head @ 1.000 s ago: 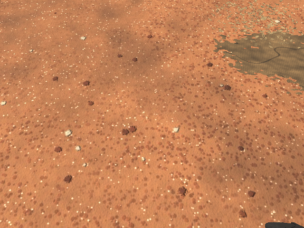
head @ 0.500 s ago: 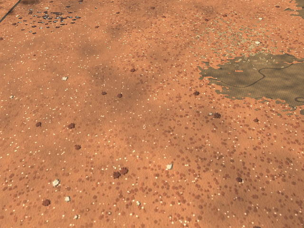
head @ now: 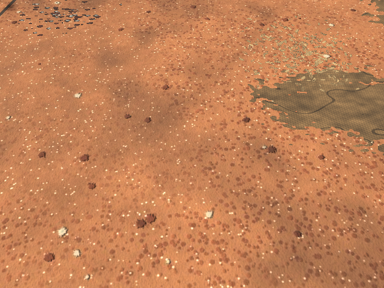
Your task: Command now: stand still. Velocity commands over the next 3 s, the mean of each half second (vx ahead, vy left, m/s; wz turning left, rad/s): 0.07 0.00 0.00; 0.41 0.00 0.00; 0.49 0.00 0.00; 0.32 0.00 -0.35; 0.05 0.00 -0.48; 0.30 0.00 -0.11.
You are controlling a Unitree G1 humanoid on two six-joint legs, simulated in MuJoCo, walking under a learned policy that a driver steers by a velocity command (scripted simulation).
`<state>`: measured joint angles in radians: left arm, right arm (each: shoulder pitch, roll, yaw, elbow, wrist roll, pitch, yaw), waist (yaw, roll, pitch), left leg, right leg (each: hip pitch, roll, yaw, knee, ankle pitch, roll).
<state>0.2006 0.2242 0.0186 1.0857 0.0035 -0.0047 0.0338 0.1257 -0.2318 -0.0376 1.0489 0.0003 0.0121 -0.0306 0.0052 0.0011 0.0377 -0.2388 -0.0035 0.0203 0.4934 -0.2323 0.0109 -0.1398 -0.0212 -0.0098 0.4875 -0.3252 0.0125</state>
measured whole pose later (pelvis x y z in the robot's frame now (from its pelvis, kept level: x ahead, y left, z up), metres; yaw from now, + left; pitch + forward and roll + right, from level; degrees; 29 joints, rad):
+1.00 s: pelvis +0.23 +0.00 -0.01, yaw +0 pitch +2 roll +1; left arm -0.07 0.22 0.04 0.85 -0.03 -0.09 -0.04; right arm 0.49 -0.21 -0.04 1.11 0.01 -0.08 -0.02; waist -0.09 -0.02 0.03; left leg 0.19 0.00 0.04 0.16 -0.39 0.00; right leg -0.60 -0.04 -0.05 0.55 -0.02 -0.07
